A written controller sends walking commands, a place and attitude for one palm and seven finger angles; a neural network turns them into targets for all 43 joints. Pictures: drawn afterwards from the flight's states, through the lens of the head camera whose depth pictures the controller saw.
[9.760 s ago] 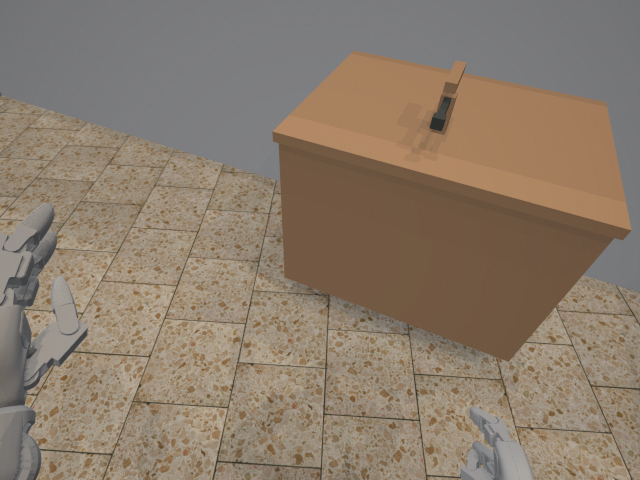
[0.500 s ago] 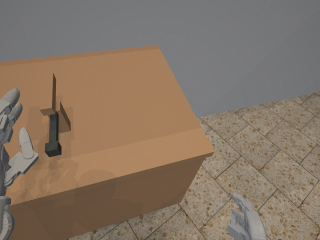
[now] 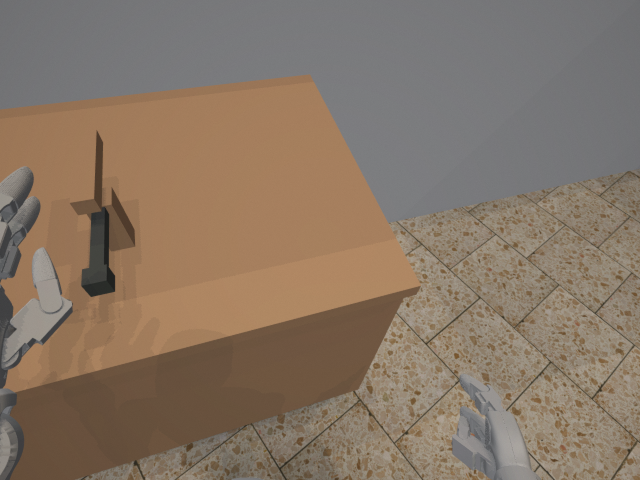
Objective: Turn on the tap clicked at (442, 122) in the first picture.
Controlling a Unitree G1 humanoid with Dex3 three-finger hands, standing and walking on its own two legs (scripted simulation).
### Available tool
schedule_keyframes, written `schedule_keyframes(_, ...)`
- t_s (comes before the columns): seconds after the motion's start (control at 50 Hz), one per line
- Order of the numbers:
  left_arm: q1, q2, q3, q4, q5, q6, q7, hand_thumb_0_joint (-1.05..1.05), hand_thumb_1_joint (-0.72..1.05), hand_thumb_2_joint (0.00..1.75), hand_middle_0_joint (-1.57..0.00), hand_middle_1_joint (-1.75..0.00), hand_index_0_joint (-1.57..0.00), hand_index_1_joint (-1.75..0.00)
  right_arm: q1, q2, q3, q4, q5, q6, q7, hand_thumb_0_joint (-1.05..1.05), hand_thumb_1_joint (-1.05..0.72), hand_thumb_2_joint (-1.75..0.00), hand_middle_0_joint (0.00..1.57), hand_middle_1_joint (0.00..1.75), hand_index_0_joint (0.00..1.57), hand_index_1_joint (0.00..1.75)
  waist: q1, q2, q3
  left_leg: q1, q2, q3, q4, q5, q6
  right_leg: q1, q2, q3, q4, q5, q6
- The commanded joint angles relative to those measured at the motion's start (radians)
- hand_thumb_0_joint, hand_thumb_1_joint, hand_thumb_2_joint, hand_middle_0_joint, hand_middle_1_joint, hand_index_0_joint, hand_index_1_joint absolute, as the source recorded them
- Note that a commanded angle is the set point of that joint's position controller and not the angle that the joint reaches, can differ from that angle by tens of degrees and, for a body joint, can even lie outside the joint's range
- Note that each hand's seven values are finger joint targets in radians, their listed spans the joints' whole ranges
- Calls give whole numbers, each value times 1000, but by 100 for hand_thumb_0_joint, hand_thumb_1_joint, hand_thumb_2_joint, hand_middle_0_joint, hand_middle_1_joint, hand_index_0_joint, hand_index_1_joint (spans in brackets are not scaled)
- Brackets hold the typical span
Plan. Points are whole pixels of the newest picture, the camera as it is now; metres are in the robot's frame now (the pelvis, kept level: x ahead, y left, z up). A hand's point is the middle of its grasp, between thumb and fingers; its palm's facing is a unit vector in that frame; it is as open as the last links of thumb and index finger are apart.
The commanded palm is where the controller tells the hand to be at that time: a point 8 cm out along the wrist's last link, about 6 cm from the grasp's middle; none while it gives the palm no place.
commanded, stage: shuffle to correct the standing spot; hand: left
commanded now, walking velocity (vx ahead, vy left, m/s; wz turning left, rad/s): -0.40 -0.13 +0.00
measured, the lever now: (98, 280) +0.31 +0.31 +0.04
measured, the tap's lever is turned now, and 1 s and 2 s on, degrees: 0 0 0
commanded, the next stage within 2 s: come to a stop and stand still in 0.12 s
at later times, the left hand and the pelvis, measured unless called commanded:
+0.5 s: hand (40, 364) +0.17 +0.24 +0.16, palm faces +0.41 -0.82 -0.40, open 7.4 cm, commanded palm +0.11 +0.27 +0.18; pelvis -0.04 -0.01 -0.01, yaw +1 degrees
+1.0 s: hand out of the picture +0.20 +0.29 +0.18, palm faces +0.53 -0.76 -0.38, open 7.4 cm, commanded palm +0.12 +0.28 +0.18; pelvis -0.03 -0.01 -0.01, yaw +2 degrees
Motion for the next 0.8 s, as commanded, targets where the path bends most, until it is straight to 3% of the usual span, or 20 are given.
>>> schedule_keyframes(0.0, -15, 163, 115, -263, -7, -90, 8, 0, 90, 90, -20, -30, -20, -30, -58, -139, -62, -157, -1, -59, -4, 0, -90, -90, 20, 30, 20, 30, 4, 151, -218, -29, 140, -101, -83, 207, 19, 99, -8, 26, 66, 144, -25)
schedule_keyframes(0.1, 33, 185, 154, -290, -16, -118, -7, 0, 90, 90, -20, -30, -20, -30, -43, -136, -74, -160, -9, -71, -5, 0, -90, -90, 20, 30, 20, 30, 1, 102, -250, -62, 142, -90, 18, 176, 18, 62, -45, 57, 71, 213, -52)
schedule_keyframes(0.14, 39, 174, 144, -292, -19, -120, -9, 0, 90, 90, -20, -30, -20, -30, -20, -130, -75, -145, -14, -68, -7, 0, -90, -90, 20, 30, 20, 30, -14, 20, -266, -27, 80, -43, 87, 101, -3, 2, -86, 94, 12, 242, -74)
schedule_keyframes(0.16, 15, 199, 162, -315, -19, -132, -6, 0, 90, 90, -20, -30, -20, -30, -14, -129, -84, -145, -13, -79, -11, 0, -90, -90, 20, 30, 20, 30, -19, -18, -257, -15, 43, -23, 135, 27, -14, -47, -124, 132, -20, 238, -93)
schedule_keyframes(0.2, 31, 207, 172, -304, -19, -143, 2, 0, 90, 90, -20, -30, -20, -30, -1, -120, -85, -123, -16, -85, -16, 0, -90, -90, 20, 30, 20, 30, -26, -73, -256, 16, -19, -9, 207, -107, -21, -132, -193, 185, -98, 115, -128)
schedule_keyframes(0.22, 71, 211, 189, -268, -22, -124, 14, 0, 90, 90, -20, -30, -20, -30, -9, -120, -84, -111, -9, -78, -20, 0, -90, -90, 20, 30, 20, 30, -25, -77, -270, 54, -21, -17, 235, -121, -21, -163, -215, 223, -122, 27, -144)
schedule_keyframes(0.24, 84, 177, 151, -257, -27, -109, 18, 0, 90, 90, -20, -30, -20, -30, -12, -116, -71, -115, -9, -66, -20, 0, -90, -90, 20, 30, 20, 30, -24, -79, -268, 53, -19, -28, 230, -145, -14, -170, -226, 218, -136, -122, -139)
schedule_keyframes(0.3, 77, 191, 167, -232, -25, -79, 40, 0, 90, 90, -20, -30, -20, -30, -35, -127, -57, -110, 1, -60, -33, 0, -90, -90, 20, 30, 20, 30, -26, -55, -239, 53, -12, -46, 82, -165, -1, -162, -160, 163, -115, -334, -94)
schedule_keyframes(0.32, 71, 203, 173, -238, -21, -73, 47, 0, 90, 90, -20, -30, -20, -30, -52, -139, -54, -108, 2, -60, -40, 0, -90, -90, 20, 30, 20, 30, -26, 14, -226, 46, 13, -89, 3, -189, 11, -149, -117, 136, -81, -349, -73)
schedule_keyframes(0.34, 46, 175, 140, -239, -17, -74, 47, 0, 90, 90, -20, -30, -20, -30, -48, -140, -48, -113, 5, -61, -43, 0, -90, -90, 20, 30, 20, 30, -28, 69, -198, -16, 45, -145, -77, -255, 27, -109, -66, 91, -41, -378, -45)
schedule_keyframes(0.38, 21, 177, 142, -215, 2, -71, 51, 0, 90, 90, -20, -30, -20, -30, -53, -151, -50, -117, 14, -73, -46, 0, -90, -90, 20, 30, 20, 30, -21, 150, -154, -191, 117, -256, -201, -437, 65, 26, -3, 72, 59, -336, -20)
schedule_keyframes(0.4, -9, 164, 122, -221, 13, -67, 49, 0, 90, 90, -20, -30, -20, -30, -48, -157, -55, -122, 21, -75, -43, 0, -90, -90, 20, 30, 20, 30, -20, 152, -134, -257, 128, -266, -221, -482, 76, 89, 13, 63, 114, -285, -20)
schedule_keyframes(0.44, -49, 152, 96, -223, 23, -68, 44, 0, 90, 90, -20, -30, -20, -30, -42, -164, -60, -113, 19, -81, -39, 0, -90, -90, 20, 30, 20, 30, -29, 165, -119, -257, 115, -254, -215, -447, 75, 113, 26, 49, 114, -206, -21)
schedule_keyframes(0.5, -34, 151, 92, -197, 30, -68, 36, 0, 90, 90, -20, -30, -20, -30, -21, -158, -63, -101, 14, -95, -21, 0, -90, -90, 20, 30, 20, 30, -31, 154, -138, -199, 83, -217, -160, -381, 64, 120, 26, 51, 41, -156, -29)
schedule_keyframes(0.52, -25, 171, 106, -203, 32, -67, 35, 0, 90, 90, -20, -30, -20, -30, -30, -158, -64, -102, 14, -100, -18, 0, -90, -90, 20, 30, 20, 30, -30, 175, -132, -194, 79, -208, -168, -414, 61, 110, 27, 53, 27, -187, -29)
schedule_keyframes(0.58, -26, 139, 80, -186, 40, -66, 26, 0, 90, 90, -20, -30, -20, -30, -17, -153, -59, -96, 13, -98, -9, 0, -90, -90, 20, 30, 20, 30, -28, 176, -93, -258, 64, -201, -177, -491, 54, 110, 39, 65, 21, -260, -38)
schedule_keyframes(0.62, -63, 168, 99, -208, 40, -69, 27, 0, 90, 90, -20, -30, -20, -30, -19, -150, -59, -90, 7, -100, -8, 0, -90, -90, 20, 30, 20, 30, -32, 131, -69, -207, 30, -177, -130, -430, 39, 42, 22, 97, -53, -294, -48)
schedule_keyframes(0.64, -80, 153, 82, -204, 39, -72, 25, 0, 90, 90, -20, -30, -20, -30, -14, -144, -55, -83, 2, -102, -8, 0, -90, -90, 20, 30, 20, 30, -36, 92, -69, -160, 13, -160, -89, -370, 36, 6, 6, 121, -85, -298, -56)
schedule_keyframes(0.7, -95, 164, 94, -188, 27, -73, 29, 0, 90, 90, -20, -30, -20, -30, -11, -136, -51, -70, -2, -108, -8, 0, -90, -90, 20, 30, 20, 30, -36, -6, -103, -23, -27, -113, 31, -187, 24, -72, -59, 196, -153, -284, -89)
schedule_keyframes(0.78, -84, 136, 72, -122, 19, -54, 26, 0, 90, 90, -20, -30, -20, -30, -11, -140, -46, -66, 3, -98, -16, 0, -90, -90, 20, 30, 20, 30, -36, -6, -96, 18, -16, -127, 0, -250, 18, -141, -54, 177, -164, -400, -78)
